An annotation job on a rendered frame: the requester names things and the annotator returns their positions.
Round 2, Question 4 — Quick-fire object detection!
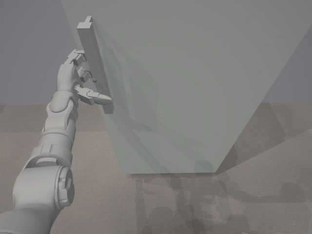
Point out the left robot hand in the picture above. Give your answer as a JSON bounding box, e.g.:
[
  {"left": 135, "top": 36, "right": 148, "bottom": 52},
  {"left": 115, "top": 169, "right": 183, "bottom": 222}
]
[{"left": 57, "top": 49, "right": 113, "bottom": 106}]

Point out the left robot forearm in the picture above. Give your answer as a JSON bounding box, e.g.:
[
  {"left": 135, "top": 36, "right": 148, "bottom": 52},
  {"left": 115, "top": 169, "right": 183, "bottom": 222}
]
[{"left": 12, "top": 91, "right": 78, "bottom": 207}]

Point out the left robot upper arm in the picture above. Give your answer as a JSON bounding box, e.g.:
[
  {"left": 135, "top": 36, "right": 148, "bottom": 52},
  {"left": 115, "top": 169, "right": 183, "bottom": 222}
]
[{"left": 0, "top": 165, "right": 75, "bottom": 234}]

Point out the handle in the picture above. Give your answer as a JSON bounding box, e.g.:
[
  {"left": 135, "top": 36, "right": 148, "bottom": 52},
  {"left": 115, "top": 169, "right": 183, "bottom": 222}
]
[{"left": 77, "top": 16, "right": 114, "bottom": 114}]

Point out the fridge door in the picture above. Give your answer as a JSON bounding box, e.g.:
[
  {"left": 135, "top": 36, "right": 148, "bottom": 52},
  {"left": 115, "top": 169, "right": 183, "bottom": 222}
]
[{"left": 61, "top": 0, "right": 312, "bottom": 174}]

